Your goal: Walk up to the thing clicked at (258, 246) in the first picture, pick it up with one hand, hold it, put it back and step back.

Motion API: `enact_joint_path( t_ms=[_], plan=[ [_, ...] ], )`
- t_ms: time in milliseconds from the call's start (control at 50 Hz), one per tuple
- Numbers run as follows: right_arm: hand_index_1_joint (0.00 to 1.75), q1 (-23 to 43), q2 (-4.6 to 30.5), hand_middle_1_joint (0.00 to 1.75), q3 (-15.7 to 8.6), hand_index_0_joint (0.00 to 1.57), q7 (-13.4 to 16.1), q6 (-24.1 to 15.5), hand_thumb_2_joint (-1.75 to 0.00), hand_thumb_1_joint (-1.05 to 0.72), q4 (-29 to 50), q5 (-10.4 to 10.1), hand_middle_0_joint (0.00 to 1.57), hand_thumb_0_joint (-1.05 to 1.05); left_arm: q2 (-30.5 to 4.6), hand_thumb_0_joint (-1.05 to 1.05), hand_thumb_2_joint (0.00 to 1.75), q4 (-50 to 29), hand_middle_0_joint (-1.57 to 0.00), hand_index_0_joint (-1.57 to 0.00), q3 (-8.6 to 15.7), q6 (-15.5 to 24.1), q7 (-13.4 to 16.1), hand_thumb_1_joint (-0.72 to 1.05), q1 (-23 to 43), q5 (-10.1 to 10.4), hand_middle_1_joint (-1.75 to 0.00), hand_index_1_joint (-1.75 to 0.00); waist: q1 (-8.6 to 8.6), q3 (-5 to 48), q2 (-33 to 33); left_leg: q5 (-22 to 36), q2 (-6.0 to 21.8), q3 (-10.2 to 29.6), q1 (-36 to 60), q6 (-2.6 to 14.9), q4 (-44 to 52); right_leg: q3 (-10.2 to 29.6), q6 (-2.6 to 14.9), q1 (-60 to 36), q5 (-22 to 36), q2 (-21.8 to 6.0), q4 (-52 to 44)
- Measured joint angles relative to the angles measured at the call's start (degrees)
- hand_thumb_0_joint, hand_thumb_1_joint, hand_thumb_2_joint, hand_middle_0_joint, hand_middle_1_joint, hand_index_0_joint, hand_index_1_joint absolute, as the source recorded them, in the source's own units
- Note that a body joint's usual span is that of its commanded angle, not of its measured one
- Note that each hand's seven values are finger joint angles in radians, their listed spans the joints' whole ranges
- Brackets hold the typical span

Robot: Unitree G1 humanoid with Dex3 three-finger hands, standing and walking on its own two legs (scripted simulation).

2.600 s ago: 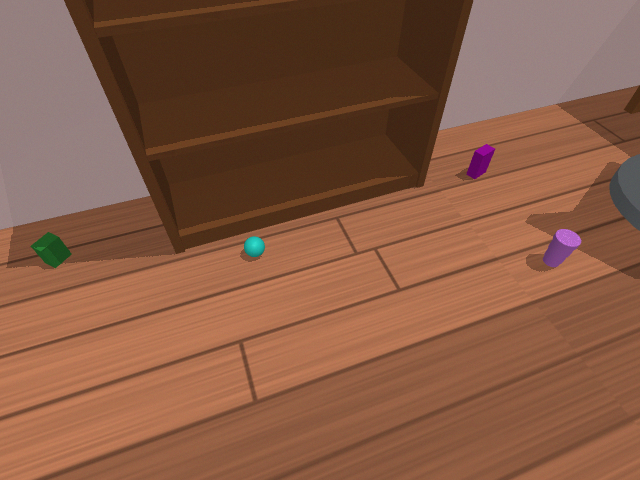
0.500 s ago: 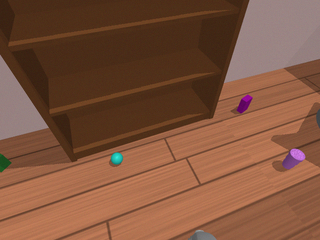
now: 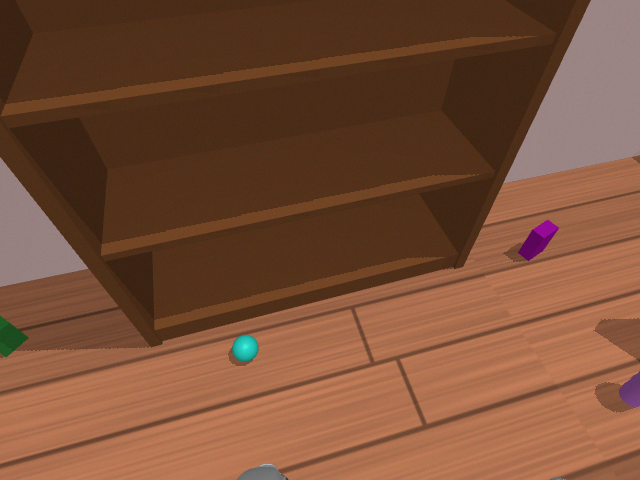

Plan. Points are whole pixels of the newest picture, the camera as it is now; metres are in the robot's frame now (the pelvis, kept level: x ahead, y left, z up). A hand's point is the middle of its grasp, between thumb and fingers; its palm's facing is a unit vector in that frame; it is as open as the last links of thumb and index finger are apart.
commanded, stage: walk up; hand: left
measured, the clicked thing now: (245, 348) +0.60 +0.28 -0.72
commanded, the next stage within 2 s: none
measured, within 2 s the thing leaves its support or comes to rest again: neither
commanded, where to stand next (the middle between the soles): +0.23 +0.03 m, yaw -3 degrees
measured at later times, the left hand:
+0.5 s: hand (141, 439) +0.20 +0.28 -0.13, palm faces -0.06 -0.90 -0.43, open 7.4 cm
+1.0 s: hand (153, 397) +0.26 +0.29 -0.15, palm faces -0.05 -0.94 -0.34, open 7.4 cm
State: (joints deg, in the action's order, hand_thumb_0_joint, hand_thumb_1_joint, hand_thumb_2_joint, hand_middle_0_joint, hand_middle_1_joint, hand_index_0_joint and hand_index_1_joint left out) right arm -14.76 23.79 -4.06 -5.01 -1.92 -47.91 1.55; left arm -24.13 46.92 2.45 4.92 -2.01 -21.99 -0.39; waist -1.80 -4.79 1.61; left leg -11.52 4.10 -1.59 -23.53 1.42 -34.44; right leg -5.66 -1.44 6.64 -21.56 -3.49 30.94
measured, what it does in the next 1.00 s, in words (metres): walks ahead: left foot, then right foot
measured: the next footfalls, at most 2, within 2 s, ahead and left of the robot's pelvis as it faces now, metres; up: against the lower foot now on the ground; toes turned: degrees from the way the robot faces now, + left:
left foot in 0.02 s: +0.15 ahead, +0.13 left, +0.00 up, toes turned +4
right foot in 0.40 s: +0.24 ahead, -0.12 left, +0.00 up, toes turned -3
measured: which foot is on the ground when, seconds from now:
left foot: up 0.00-0.00, down 0.02-0.40, up 0.42-0.64, down 0.66-1.00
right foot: down 0.00-0.04, up 0.06-0.38, down 0.40-1.00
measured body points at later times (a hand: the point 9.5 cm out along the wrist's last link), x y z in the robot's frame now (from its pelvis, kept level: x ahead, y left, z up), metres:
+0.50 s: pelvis +0.13 +0.00 -0.01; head +0.15 -0.02 +0.44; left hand +0.20 +0.32 -0.10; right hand +0.18 -0.32 -0.14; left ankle +0.12 +0.13 -0.70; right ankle +0.20 -0.12 -0.73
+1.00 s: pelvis +0.18 +0.03 +0.01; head +0.19 +0.04 +0.46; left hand +0.26 +0.34 -0.13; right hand +0.26 -0.28 -0.11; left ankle +0.19 +0.15 -0.73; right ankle +0.20 -0.12 -0.73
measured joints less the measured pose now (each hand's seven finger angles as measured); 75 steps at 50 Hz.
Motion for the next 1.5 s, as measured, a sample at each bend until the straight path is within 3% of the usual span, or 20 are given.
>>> enact_joint_path(
  t_ms=[40,100,160,260,340,400,440,500,560,620,680,700,760,820,900,1200,1500],
  plan=[
    [0.3,0.6,-0.2,0.3,-0.3,0.21,0.4,-1.1,-0.89,-0.9,0.5,0.3,0.2,0.0,-0.7,0.0,0.9,0.3,-0.21,-0.21,0.1,-0.7,0.3,0.9,-0.1,0.1,-0.3,-0.3,0.16,-0.4,-2.2,2.0,-1.7,-1.4,1.6,-0.11,-0.1,1.2,1.24,2.1,-3.6,-2.1,8.3],
    [0.3,0.7,-0.9,0.3,-0.1,0.21,1.1,-1.9,-0.89,-0.9,1.9,-0.5,0.2,0.0,-0.7,0.0,0.9,2.1,-0.21,-0.2,-0.2,-2.1,1.0,0.9,1.2,0.4,-0.3,-0.3,1.25,-0.6,-2.9,-1.7,-1.8,-1.8,2.6,0.11,-3.1,5.9,3.4,10.1,-6.0,0.7,27.0],
    [0.3,-0.5,-1.9,0.3,0.8,0.21,1.8,-2.0,-0.89,-0.9,2.4,-1.0,0.2,0.0,-1.3,0.01,0.9,2.6,-0.2,-0.2,-0.2,-2.1,0.8,0.9,2.1,0.8,-0.3,-0.3,1.82,-0.4,-4.2,-1.9,-2.1,-2.4,6.2,0.18,0.1,6.5,3.9,16.3,-2.4,1.3,32.2],
    [0.3,-2.8,-1.2,0.3,1.4,0.21,1.9,-1.8,-0.89,-0.9,2.4,-0.5,0.2,0.0,-0.8,0.0,0.9,2.6,-0.2,-0.2,0.2,-1.9,-0.5,0.9,2.8,0.3,-0.3,-0.3,2.5,0.0,-4.1,-2.6,-2.7,-3.2,10.5,0.86,3.9,4.6,2.18,20.1,1.1,-0.8,21.4],
    [0.3,-3.9,0.1,0.3,1.4,0.21,2.3,-1.0,-0.89,-0.9,1.9,-0.4,0.2,0.0,-0.1,0.0,0.9,3.0,-0.2,-0.2,0.3,-1.7,-0.4,0.9,3.3,-0.2,-0.3,-0.3,3.21,0.0,-2.2,-5.2,-2.3,-3.3,11.4,0.16,2.3,3.9,1.96,18.7,5.3,-0.5,11.0],
    [0.3,-4.5,0.3,0.3,1.5,0.21,2.8,0.3,-0.89,-0.9,1.2,-0.9,0.2,0.0,-0.4,0.0,0.9,3.2,-0.2,-0.2,0.5,-0.9,0.5,0.9,3.2,-0.5,-0.3,-0.3,3.05,0.3,-1.2,-9.8,-1.5,-2.9,10.1,-1.07,-3.6,3.7,2.31,14.5,11.1,1.1,3.2],
    [0.3,-3.5,0.3,0.3,1.6,0.21,3.4,1.3,-0.89,-0.9,0.2,-1.1,0.2,0.0,0.3,0.0,0.9,3.4,-0.2,-0.2,0.6,-0.6,1.1,0.9,4.0,-0.7,-0.3,-0.3,2.6,-0.3,0.6,-13.9,-0.9,-0.8,7.6,-0.06,-10.6,3.1,2.14,14.9,10.2,2.3,5.7],
    [0.3,-2.0,0.1,0.3,1.8,0.21,3.9,2.4,-0.89,-0.9,-1.0,-1.0,0.2,0.0,1.4,0.0,0.9,2.9,-0.2,-0.2,-0.4,-0.9,1.3,0.9,5.2,-0.4,-0.3,-0.3,1.71,-1.0,1.6,-18.9,-2.9,1.3,3.3,0.4,-19.9,3.3,2.53,14.5,8.6,2.1,6.5],
    [0.3,-0.9,0.0,0.3,1.9,0.21,3.8,2.2,-0.89,-0.9,-1.9,-1.0,0.2,0.0,2.0,0.0,0.9,2.4,-0.21,-0.2,-1.2,-1.2,1.4,0.9,5.8,-0.6,-0.3,-0.3,1.21,-1.1,2.1,-16.7,-2.6,1.3,0.9,0.2,-19.8,3.5,2.15,13.5,8.8,1.7,4.8],
    [0.3,-0.3,-0.3,0.3,1.9,0.21,3.6,1.8,-0.89,-0.9,-3.0,-0.8,0.2,0.0,1.8,0.0,0.9,2.6,-0.21,-0.21,-1.4,-1.7,1.4,0.9,6.3,-0.9,-0.3,-0.3,0.79,-0.6,1.4,-14.5,-2.1,1.2,1.7,-0.11,-12.6,4.0,1.55,13.5,8.3,1.2,4.9],
    [0.3,0.2,-0.8,0.3,1.7,0.21,3.9,1.1,-0.89,-0.9,-4.6,-0.5,0.2,0.0,1.0,0.0,0.9,3.7,-0.21,-0.21,-1.4,-3.0,1.5,0.9,7.4,-0.3,-0.3,-0.3,0.9,-0.2,-0.4,-5.9,-2.8,0.5,4.8,-0.82,-4.1,4.9,0.46,14.6,6.0,0.0,8.4],
    [0.3,0.5,-1.2,0.3,1.7,0.21,4.2,0.9,-0.89,-0.9,-5.3,-0.2,0.2,0.0,0.9,0.0,0.9,4.4,-0.21,-0.21,-1.3,-3.6,1.6,0.9,7.9,0.0,-0.3,-0.3,0.84,-0.1,-1.4,-5.4,-3.4,-0.1,5.2,-1.18,-4.0,5.6,0.51,14.7,5.3,-0.6,9.3],
    [0.3,1.3,-1.8,0.3,2.5,0.21,4.1,1.0,-0.89,-0.9,-7.0,-0.4,0.2,0.0,1.3,0.0,0.9,7.0,-0.2,-0.2,-1.5,-4.5,1.8,0.9,9.2,0.5,-0.3,-0.3,1.41,0.7,-1.8,-6.7,-2.9,0.0,5.9,-1.16,-4.2,6.4,1.83,13.6,0.5,0.8,9.0],
    [0.3,2.7,-2.6,0.3,3.4,0.21,4.0,1.0,-0.89,-0.9,-8.6,-0.7,0.2,0.0,1.1,0.0,0.9,9.1,-0.2,-0.2,-1.6,-4.0,1.8,0.9,10.4,0.8,-0.3,-0.3,1.53,0.6,-2.6,-6.9,-2.5,0.1,7.2,-1.37,-3.2,6.2,0.67,11.0,7.3,1.1,4.4],
    [0.3,4.9,-3.4,0.3,4.1,0.21,4.1,0.9,-0.89,-0.9,-10.3,-1.0,0.2,0.0,1.3,0.0,0.9,11.9,-0.2,-0.2,-2.3,-4.0,1.7,0.9,11.9,1.0,-0.3,-0.3,1.42,0.8,-3.1,-6.2,-2.3,-0.1,9.1,-1.44,-0.5,6.2,-0.81,8.9,7.6,1.2,1.4],
    [0.3,12.7,-3.3,0.3,3.5,0.21,4.5,1.1,-0.89,-0.9,-15.2,-1.6,0.2,0.0,3.4,0.0,0.9,19.0,-0.2,-0.2,-2.9,-3.8,1.7,0.9,16.7,0.8,-0.3,-0.3,1.1,1.1,-1.5,-1.6,-2.4,-0.5,15.8,-2.11,10.7,6.2,-0.69,3.2,11.2,1.2,-7.9],
    [0.3,10.8,-3.3,0.3,3.1,0.21,4.3,1.8,-0.89,-0.9,-18.8,-1.1,0.2,0.0,4.4,0.0,0.9,20.5,-0.2,-0.2,-2.0,-4.0,1.7,0.9,17.9,0.1,-0.3,-0.3,2.17,1.6,-0.9,0.5,-1.9,-0.6,18.0,-2.81,15.4,6.1,-0.12,1.4,12.9,1.9,-11.8]
  ],
)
